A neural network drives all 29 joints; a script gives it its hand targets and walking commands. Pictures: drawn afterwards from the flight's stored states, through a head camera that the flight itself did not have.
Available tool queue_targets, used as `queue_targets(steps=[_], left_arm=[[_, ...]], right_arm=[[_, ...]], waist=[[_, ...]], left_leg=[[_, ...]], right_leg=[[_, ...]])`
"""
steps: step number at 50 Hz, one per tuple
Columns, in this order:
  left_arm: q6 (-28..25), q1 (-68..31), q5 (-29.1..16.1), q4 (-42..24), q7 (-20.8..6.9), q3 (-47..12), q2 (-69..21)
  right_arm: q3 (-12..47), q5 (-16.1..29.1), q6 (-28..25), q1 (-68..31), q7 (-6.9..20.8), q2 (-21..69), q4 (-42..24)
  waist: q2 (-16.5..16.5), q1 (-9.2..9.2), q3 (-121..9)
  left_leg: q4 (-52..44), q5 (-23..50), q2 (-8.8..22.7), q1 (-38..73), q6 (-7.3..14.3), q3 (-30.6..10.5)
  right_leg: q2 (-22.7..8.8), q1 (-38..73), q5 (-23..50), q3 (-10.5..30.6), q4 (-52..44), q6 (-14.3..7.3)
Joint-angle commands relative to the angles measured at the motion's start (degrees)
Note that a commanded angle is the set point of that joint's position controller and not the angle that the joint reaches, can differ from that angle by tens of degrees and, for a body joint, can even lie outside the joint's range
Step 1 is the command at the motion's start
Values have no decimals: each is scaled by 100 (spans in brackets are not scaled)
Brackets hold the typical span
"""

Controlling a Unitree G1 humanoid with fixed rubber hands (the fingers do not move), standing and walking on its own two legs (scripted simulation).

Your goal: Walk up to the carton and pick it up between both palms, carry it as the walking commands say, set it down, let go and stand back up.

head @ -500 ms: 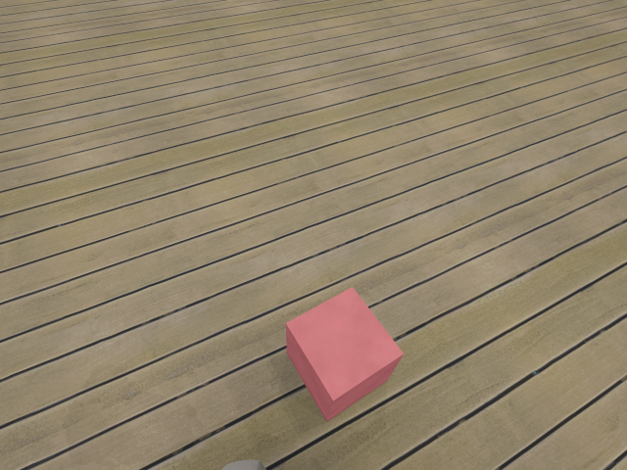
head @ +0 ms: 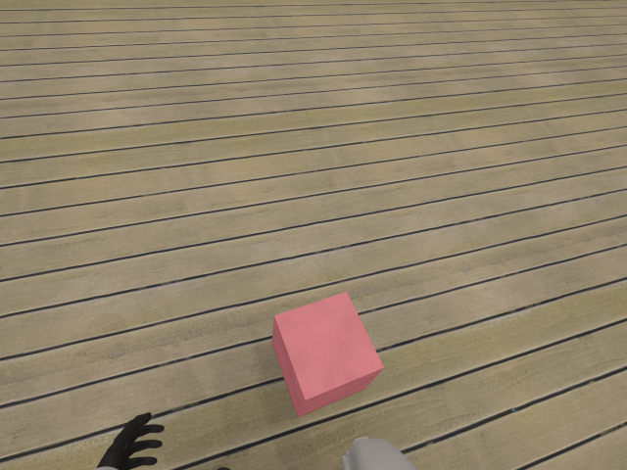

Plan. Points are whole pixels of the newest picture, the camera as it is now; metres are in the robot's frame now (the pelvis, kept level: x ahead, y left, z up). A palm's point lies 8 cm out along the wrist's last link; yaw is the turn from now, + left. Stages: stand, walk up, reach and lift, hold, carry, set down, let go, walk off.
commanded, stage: walk up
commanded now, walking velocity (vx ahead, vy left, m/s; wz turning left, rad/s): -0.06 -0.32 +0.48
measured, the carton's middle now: (322, 354) +0.45 -0.13 -0.67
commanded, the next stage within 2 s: stand in 1.94 s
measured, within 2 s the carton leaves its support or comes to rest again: neither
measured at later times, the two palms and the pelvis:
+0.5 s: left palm out of the picture -0.01 +0.08 -0.16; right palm (539, 406) +0.19 -0.38 -0.13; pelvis +0.04 -0.15 -0.02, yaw +11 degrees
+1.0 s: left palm out of the picture +0.04 +0.03 -0.11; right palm (603, 410) +0.18 -0.50 -0.15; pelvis +0.05 -0.25 -0.01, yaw +15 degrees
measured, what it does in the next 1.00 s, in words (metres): steps to the right: right foot, then left foot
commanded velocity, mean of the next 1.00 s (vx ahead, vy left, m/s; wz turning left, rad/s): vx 0.01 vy -0.16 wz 0.27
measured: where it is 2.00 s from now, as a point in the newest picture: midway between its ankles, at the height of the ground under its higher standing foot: outside the picture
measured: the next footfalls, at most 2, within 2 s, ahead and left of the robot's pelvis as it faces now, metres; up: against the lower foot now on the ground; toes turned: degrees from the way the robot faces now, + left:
right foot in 0.10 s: +0.04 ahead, -0.21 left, +0.00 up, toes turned +2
left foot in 0.44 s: +0.04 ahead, -0.08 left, +0.00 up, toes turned +16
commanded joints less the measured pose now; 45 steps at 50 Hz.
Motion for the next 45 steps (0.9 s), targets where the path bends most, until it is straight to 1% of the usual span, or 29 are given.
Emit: queue_targets(steps=[1,2,3,4,5,6,7,8,11,18,20,21,22,23,24,25,26,27,30,33,36,38,39,40,41,42,43,44,45], left_arm=[[-96,104,-41,-484,-50,77,252],[-115,445,-43,-370,-45,85,258],[-137,1054,-41,-135,-18,111,281],[-169,1577,22,104,37,136,405],[-224,1702,116,196,109,140,726],[-310,1435,205,71,151,113,973],[-305,1001,20,-119,101,173,1310],[-322,564,63,-116,91,66,1008],[-431,69,43,-66,287,-53,379],[-428,1234,25,627,412,42,225],[-423,1397,-21,824,421,37,189],[-434,1355,-71,891,420,54,194],[-474,1275,-86,864,418,54,119],[-494,1389,-52,633,411,-7,-87],[-381,1110,-114,629,444,112,217],[-334,986,-54,691,430,76,257],[-323,924,-26,760,395,22,171],[-300,876,-10,790,350,-4,125],[-281,1091,50,1022,260,-85,-79],[-311,694,7,973,263,-81,-76],[-436,758,-72,988,367,-28,-24],[-549,1108,-28,1163,443,42,175],[-619,1261,22,1215,475,78,463],[-683,1361,121,1173,490,119,943],[-671,1510,104,1167,522,225,1299],[-593,1387,66,1063,623,344,1419],[-584,1172,24,1020,662,318,1189],[-588,753,22,919,641,269,902],[-583,413,57,849,603,190,670]], right_arm=[[-362,-18,25,-126,-57,-1473,-356],[-355,-20,46,-349,-57,-1424,-419],[-339,0,76,-684,-51,-1380,-491],[-286,-10,97,-669,-44,-1111,-458],[-149,-27,113,-270,-63,-536,-429],[-2,-138,150,260,-101,58,-463],[-70,6,199,-296,-117,-123,-613],[-123,21,254,-530,-67,-422,-418],[-96,-45,225,-226,60,-446,44],[224,150,69,-1043,10,146,-206],[273,165,-18,-949,-32,226,-167],[254,135,-85,-702,-72,92,-112],[139,48,-158,-201,-122,-266,29],[-41,14,-138,103,-169,-961,68],[-119,72,-72,154,-154,-900,189],[-34,79,-77,-86,-129,-587,243],[75,88,-100,-615,-98,-288,197],[163,118,-132,-885,-67,-112,194],[264,127,-251,-1092,43,-95,368],[227,96,-319,-884,82,-314,531],[180,89,-251,-989,179,-420,573],[209,92,-183,-1026,204,-295,496],[280,64,-171,-800,196,50,439],[359,67,-160,-644,174,333,288],[218,68,-26,-732,129,-49,338],[52,54,91,-1086,157,-435,279],[21,85,139,-1136,191,-396,248],[69,120,158,-934,229,-257,310],[122,126,166,-644,269,-106,437]], waist=[[1843,254,-213],[1753,474,-334],[1546,891,-472],[874,1156,-564],[-555,1123,-507],[-1428,742,-226],[-2896,837,-163],[-2453,618,373],[-1251,260,180],[-1341,681,-407],[-1039,609,-569],[-793,408,-600],[-269,135,-715],[1363,174,-705],[965,167,-1098],[585,278,-1072],[548,395,-716],[733,499,-327],[938,610,-19],[1214,450,-118],[1426,497,-213],[869,772,-339],[-55,818,-521],[-1359,769,-418],[-1830,1128,-605],[-997,1042,-332],[-752,856,-316],[-1095,602,-467],[-1416,433,-662]], left_leg=[[-909,-708,1004,35,1081,-1002],[-840,-1143,825,-410,961,-778],[-678,-1734,572,-998,800,-508],[-3,-2405,69,-1464,622,-143],[1430,-2607,-702,-1567,439,671],[3006,-2917,-1070,-1930,398,994],[3479,-2754,-924,-1798,252,1508],[3986,-2162,-760,-1584,377,1429],[4565,-1350,-791,-1193,409,1526],[1568,-1704,-936,-579,567,2106],[573,-947,-773,122,608,2071],[-261,36,-433,892,668,1826],[-679,1089,428,2123,868,1076],[-189,4832,2375,2949,1634,-1100],[183,5818,2683,2726,2187,-879],[59,4414,2230,2224,2107,-243],[-315,3058,1744,1696,1869,303],[-606,2685,1381,1335,1656,618],[-721,2488,764,944,1322,1327],[-549,2529,605,865,1303,1537],[-219,1592,276,629,1163,1584],[293,776,16,137,806,1595],[879,-88,-195,-177,569,1685],[1931,-1941,-594,-733,258,1874],[3084,-2968,-651,-890,315,1699],[4048,-3047,-566,-1329,211,1236],[4384,-2709,-475,-1316,167,1049],[4565,-2273,-512,-978,168,1123],[4567,-1837,-599,-532,226,1328]], right_leg=[[-249,502,-256,226,-843,-83],[-257,1206,-165,152,-1346,-124],[-252,2113,375,-72,-1995,-193],[-561,2745,579,-37,-2483,-174],[-1112,2607,51,200,-3206,-101],[-1856,2101,-747,958,-3357,-35],[-2448,817,-1657,1919,-4292,-590],[-1854,280,-2050,1487,-4498,-711],[-1266,819,685,282,-3717,-1055],[-1343,2611,4546,-86,-2696,-1340],[-1253,2521,4234,-131,-2432,-1225],[-1090,2075,3880,-305,-2116,-1012],[-801,958,2765,-459,-1390,-670],[-108,-850,-525,-652,-341,-325],[-322,-853,-1607,-174,928,-252],[-424,-602,-1215,-2,1267,-218],[-503,-462,-762,35,1294,-165],[-499,-429,-395,-80,1223,-113],[-466,74,84,-378,173,-72],[-339,584,177,-691,-822,-128],[-244,1280,609,-1003,-1822,-179],[-473,2184,1174,-1019,-2764,-261],[-1245,2596,1990,-327,-2894,-345],[-2527,2554,3640,978,-3150,-705],[-3214,2233,3449,1606,-3278,-1496],[-3425,2175,5023,1637,-3026,-1664],[-3060,2091,5941,1039,-2690,-1534],[-2539,1820,5743,426,-2576,-1404],[-2079,1420,4565,-118,-2696,-1240]])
